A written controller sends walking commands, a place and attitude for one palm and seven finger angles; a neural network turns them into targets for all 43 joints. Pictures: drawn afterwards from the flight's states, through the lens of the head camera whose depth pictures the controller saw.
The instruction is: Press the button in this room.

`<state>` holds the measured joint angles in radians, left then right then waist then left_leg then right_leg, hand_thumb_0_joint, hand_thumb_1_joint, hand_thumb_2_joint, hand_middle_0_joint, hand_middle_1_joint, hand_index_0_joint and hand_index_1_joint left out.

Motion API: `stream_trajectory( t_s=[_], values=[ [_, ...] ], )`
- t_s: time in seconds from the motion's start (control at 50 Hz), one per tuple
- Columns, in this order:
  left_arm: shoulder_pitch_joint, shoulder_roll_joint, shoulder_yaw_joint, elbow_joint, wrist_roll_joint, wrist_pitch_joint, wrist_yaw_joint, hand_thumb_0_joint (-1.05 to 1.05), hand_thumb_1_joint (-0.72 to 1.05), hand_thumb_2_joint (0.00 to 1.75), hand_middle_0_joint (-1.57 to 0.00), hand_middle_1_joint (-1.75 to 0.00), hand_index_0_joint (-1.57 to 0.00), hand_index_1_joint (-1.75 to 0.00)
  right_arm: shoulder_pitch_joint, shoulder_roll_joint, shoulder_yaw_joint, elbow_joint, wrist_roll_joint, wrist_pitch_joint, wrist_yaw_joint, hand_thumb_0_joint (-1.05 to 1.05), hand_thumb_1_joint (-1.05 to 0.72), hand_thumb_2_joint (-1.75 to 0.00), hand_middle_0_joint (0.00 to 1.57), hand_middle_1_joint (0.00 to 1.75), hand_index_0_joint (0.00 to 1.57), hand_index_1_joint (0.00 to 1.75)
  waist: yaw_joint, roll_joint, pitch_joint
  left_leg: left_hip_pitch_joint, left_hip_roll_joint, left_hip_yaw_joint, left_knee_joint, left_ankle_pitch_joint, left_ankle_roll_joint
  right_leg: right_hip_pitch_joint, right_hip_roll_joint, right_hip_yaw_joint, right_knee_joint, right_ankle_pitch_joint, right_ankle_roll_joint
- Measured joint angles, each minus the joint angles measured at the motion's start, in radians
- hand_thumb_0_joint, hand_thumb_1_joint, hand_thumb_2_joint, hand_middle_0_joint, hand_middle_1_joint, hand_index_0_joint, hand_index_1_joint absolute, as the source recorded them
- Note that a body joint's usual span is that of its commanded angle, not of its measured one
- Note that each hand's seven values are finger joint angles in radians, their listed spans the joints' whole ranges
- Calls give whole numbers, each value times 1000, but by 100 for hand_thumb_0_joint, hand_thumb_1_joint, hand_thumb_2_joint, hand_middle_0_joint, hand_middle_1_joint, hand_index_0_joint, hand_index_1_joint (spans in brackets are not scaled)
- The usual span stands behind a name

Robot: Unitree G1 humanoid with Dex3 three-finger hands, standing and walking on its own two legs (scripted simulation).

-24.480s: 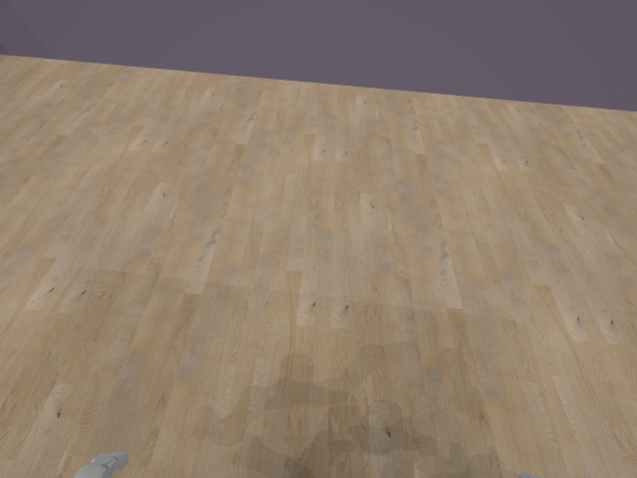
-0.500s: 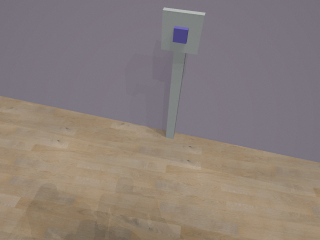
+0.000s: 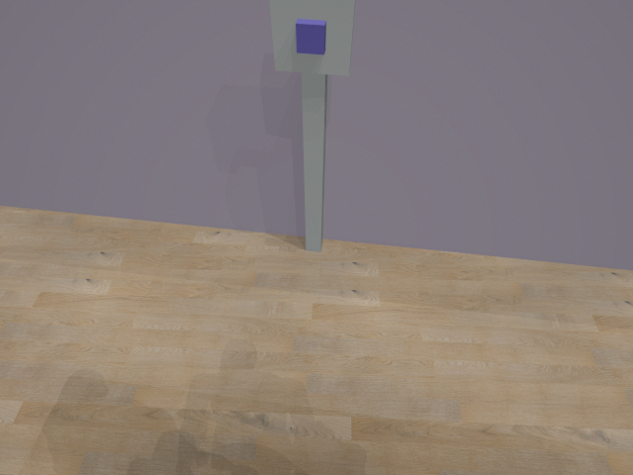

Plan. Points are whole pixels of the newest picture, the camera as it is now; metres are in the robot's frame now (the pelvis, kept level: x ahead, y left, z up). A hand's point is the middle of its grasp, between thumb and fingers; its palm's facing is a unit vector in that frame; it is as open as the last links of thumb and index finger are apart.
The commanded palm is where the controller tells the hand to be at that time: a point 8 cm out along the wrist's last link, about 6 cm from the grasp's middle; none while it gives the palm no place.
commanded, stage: take the last steps up to it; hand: left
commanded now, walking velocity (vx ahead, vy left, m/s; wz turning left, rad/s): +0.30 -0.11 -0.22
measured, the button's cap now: (311, 36) +0.94 +0.07 +0.09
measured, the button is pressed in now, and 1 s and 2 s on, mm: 0 0 0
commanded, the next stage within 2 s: come to a stop and stand still in 1.00 s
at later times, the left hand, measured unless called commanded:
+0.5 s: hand out of the picture +0.00 +0.11 -0.15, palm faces +0.04 -0.99 -0.14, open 7.4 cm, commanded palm none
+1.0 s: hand (275, 272) +0.48 +0.11 -0.16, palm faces -0.16 -0.97 -0.18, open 7.4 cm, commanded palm none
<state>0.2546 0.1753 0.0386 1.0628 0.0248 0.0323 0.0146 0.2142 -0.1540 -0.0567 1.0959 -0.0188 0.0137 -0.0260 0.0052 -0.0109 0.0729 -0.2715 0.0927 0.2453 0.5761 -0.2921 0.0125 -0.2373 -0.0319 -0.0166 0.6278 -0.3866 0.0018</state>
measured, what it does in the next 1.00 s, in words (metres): walks ahead: left foot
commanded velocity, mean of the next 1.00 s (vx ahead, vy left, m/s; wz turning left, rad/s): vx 0.28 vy -0.06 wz -0.04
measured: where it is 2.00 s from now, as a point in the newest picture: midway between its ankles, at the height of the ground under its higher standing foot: (346, 410)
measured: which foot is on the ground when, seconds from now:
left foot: down 0.00-0.10, up 0.12-0.54, down 0.56-1.00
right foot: down 0.00-0.56, up 0.58-1.00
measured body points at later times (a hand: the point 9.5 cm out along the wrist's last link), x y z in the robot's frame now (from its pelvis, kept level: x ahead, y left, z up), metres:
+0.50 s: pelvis +0.13 -0.03 +0.00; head +0.18 -0.03 +0.45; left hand +0.00 +0.17 -0.14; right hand +0.23 -0.26 -0.15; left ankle +0.20 +0.08 -0.70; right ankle -0.03 -0.10 -0.73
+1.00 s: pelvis +0.34 -0.05 +0.01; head +0.38 -0.05 +0.45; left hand +0.49 +0.17 -0.14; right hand +0.23 -0.26 -0.14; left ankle +0.23 +0.06 -0.73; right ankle +0.43 -0.20 -0.71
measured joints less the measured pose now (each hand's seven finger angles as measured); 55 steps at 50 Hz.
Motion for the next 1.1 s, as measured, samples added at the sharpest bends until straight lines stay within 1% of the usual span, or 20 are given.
stream_trajectory(
  t_s=[0.06,0.1,0.12,0.16,0.22,0.28,0.34,0.4,0.52,0.56,0.62,0.66,0.7,0.78,0.84,0.92,1.0,1.04,1.06,1.1],
  values=[
    [15,-1,8,-9,7,9,-17,0,91,90,-20,-30,-20,-30,3,-15,-10,-8,-8,2,7,1,-90,-90,20,30,20,30,3,16,-17,0,21,23,24,-20,-10,-28,-5,-54,77,-46,-6],
    [33,-4,10,-16,9,2,-26,0,91,90,-20,-30,-20,-30,11,-28,-13,-11,-12,2,10,1,-90,-90,20,30,20,30,4,31,-33,-10,38,27,61,-54,-21,-4,1,-83,25,-35,-13],
    [42,-7,11,-17,12,-9,-26,0,91,90,-20,-30,-20,-30,15,-36,-14,-10,-10,7,10,1,-90,-90,20,30,20,30,6,45,-41,-31,49,7,112,-129,-26,-1,13,-93,19,-36,-27],
    [67,-10,5,-16,5,-32,-12,0,91,90,-20,-30,-20,-30,16,-42,-12,-6,-7,24,16,1,-90,-90,20,30,20,30,19,48,-55,-99,30,-74,271,-213,-27,14,28,-101,3,-38,-56],
    [117,-16,0,6,-2,-58,4,0,91,90,-20,-30,-20,-30,-15,-37,-7,-11,-10,26,28,1,-91,-90,20,30,20,30,37,18,-54,-190,-1,-138,458,-144,-27,69,40,-81,-95,1,-73],
    [160,-36,-14,45,-6,-70,2,0,91,90,-20,-30,-20,-30,-54,-38,-7,-37,-11,4,36,1,-91,-90,20,30,20,30,33,5,-37,-259,-1,-160,523,-46,-37,128,50,-65,-191,34,-75],
    [193,-61,-28,76,-7,-80,1,0,91,90,-20,-30,-20,-30,-87,-42,-7,-55,-8,-7,35,1,-91,-90,20,30,20,30,30,11,-21,-306,5,-169,517,14,-45,177,60,-61,-251,41,-72],
    [216,-81,-34,96,-4,-88,5,1,91,90,-20,-30,-20,-30,-112,-43,-3,-56,-5,-6,34,1,-91,-90,20,30,20,30,39,19,-9,-321,6,-164,453,32,-45,222,67,-63,-286,27,-66],
    [237,-84,-33,128,-1,-92,13,1,91,90,-21,-30,-20,-30,-160,-9,19,-53,0,-19,38,1,-91,-90,20,30,20,30,59,-1,15,-242,-33,-113,179,14,-11,303,58,-63,-290,-51,-43],
    [243,-81,-32,143,-7,-91,11,1,90,90,-21,-30,-20,-30,-159,5,27,-60,-2,-44,34,1,-91,-90,20,30,20,30,47,-8,15,-166,-56,-92,64,83,16,286,47,-64,-172,-109,-33],
    [202,-70,-29,147,-21,-73,6,1,91,90,-21,-30,-20,-30,-133,23,29,-65,-4,-77,25,1,-91,-90,20,30,20,30,31,-18,20,-122,-63,-71,114,-7,61,89,28,-24,334,-135,-29],
    [156,-55,-22,127,-17,-64,5,1,91,90,-21,-30,-20,-30,-92,29,23,-58,2,-81,18,0,-91,-90,20,30,20,30,19,-14,10,-63,-63,-65,77,-37,65,-48,15,-17,571,-90,-25],
    [99,-36,-9,92,-8,-60,0,1,91,90,-20,-30,-20,-30,-53,14,-4,-59,10,-96,-4,-2,-95,-90,21,30,21,30,4,-15,1,-3,-69,-65,7,-22,52,-164,-15,-16,648,-21,-14],
    [-15,9,14,5,2,-57,-9,1,91,90,-20,-30,-20,-30,38,-13,0,-20,3,-96,-1,-3,-96,-90,21,30,20,30,0,-33,-22,96,-83,-75,-117,-1,49,-324,-72,-7,590,113,15],
    [-82,26,22,-41,2,-51,-18,1,91,90,-20,-30,-20,-30,101,-13,6,7,2,-88,3,-2,-94,-90,20,30,20,30,-5,-42,-32,157,-85,-80,-177,-4,38,-382,-98,-10,494,188,31],
    [-146,32,15,-66,-1,-42,-27,0,91,90,-20,-30,-20,-30,158,-2,11,23,-5,-80,6,0,-93,-90,20,30,20,30,-32,-32,-23,224,-76,-82,-219,-31,14,-363,-105,-41,268,230,36],
    [-184,29,3,-66,-4,-42,-31,0,91,90,-20,-30,-20,-30,195,12,15,31,-10,-72,8,0,-91,-90,20,30,20,30,-70,-14,-2,273,-55,-77,-204,-93,-20,-282,-71,-77,56,196,10],
    [-187,25,-5,-66,-5,-59,-32,0,91,90,-20,-30,-20,-30,219,20,16,42,-6,-66,9,0,-91,-90,20,30,20,30,-79,-3,2,276,-35,-81,-134,-151,-41,-203,-42,-101,-55,232,-8],
    [-188,21,-6,-63,-3,-74,-30,0,91,90,-20,-30,-20,-30,224,22,17,51,-2,-61,12,1,-91,-90,20,30,20,30,-76,5,6,247,-18,-86,-41,-182,-45,-182,-33,-109,-65,259,-23],
    [-188,5,-11,-56,-8,-96,-22,0,91,90,-20,-30,-20,-30,201,23,21,60,10,-40,13,1,-91,-90,20,30,20,30,-74,24,28,133,-11,-149,263,-241,-36,-174,-21,-125,-6,191,-42]
  ],
)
